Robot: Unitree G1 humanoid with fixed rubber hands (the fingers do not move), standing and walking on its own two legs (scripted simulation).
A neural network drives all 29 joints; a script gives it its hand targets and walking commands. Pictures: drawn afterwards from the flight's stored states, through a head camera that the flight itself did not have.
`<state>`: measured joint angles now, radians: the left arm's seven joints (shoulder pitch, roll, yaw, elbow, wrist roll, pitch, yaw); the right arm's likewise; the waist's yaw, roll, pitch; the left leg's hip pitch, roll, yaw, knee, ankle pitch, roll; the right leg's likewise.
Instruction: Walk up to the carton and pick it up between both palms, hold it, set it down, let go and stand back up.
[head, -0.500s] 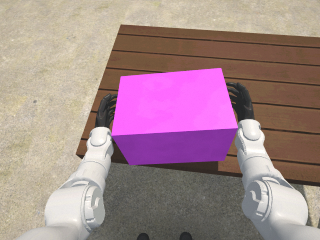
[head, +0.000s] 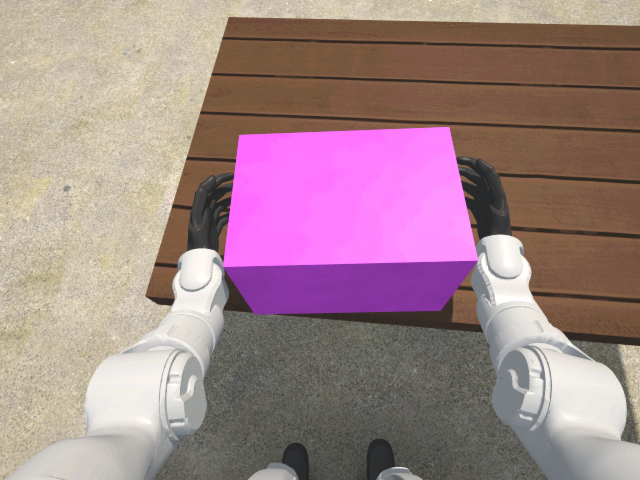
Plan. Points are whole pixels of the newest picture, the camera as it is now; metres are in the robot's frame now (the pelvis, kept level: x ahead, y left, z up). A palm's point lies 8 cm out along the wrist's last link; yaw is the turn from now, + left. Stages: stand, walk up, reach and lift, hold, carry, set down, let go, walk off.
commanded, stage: set down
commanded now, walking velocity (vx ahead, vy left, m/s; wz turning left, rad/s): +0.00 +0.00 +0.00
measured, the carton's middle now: (345, 227) +0.44 +0.00 -0.05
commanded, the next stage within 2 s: none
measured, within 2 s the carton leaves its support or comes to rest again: neither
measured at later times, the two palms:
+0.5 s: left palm (207, 241) +0.40 +0.18 -0.02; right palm (490, 225) +0.42 -0.19 -0.01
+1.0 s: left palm (209, 241) +0.41 +0.18 -0.03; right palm (488, 227) +0.43 -0.19 -0.02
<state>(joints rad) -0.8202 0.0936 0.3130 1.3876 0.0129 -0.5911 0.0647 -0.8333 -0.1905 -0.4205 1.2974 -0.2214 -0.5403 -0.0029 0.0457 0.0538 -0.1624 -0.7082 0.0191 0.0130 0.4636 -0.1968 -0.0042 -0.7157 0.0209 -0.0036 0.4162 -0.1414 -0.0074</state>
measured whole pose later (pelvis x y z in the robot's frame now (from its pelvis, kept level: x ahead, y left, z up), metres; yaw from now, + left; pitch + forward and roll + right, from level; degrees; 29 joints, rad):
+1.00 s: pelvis -0.01 +0.01 -0.01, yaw -1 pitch +29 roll -1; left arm -0.89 0.10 0.39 1.44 0.05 -0.68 0.06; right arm -0.91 -0.22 -0.50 1.38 -0.23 -0.62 0.07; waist 0.04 0.04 -0.17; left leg -0.84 0.02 0.03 0.57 -0.23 0.01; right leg -0.85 0.02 0.01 0.51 -0.16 0.00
